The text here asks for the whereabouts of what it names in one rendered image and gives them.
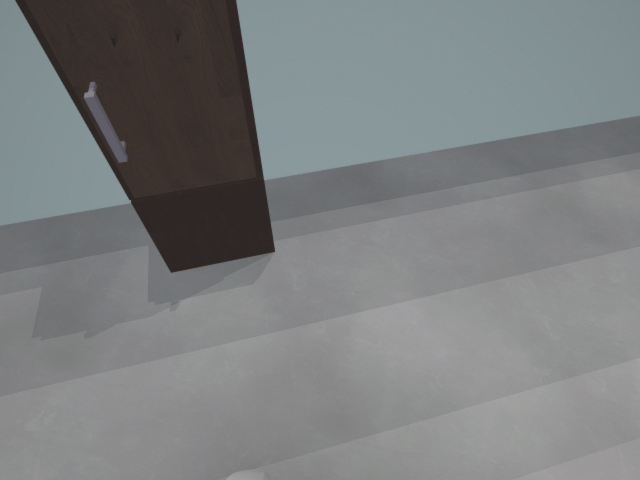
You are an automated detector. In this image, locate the cupboard door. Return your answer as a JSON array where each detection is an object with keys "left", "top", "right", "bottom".
[{"left": 25, "top": 0, "right": 257, "bottom": 198}]

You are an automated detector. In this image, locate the handle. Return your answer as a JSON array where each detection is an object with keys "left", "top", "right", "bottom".
[{"left": 84, "top": 82, "right": 128, "bottom": 163}]

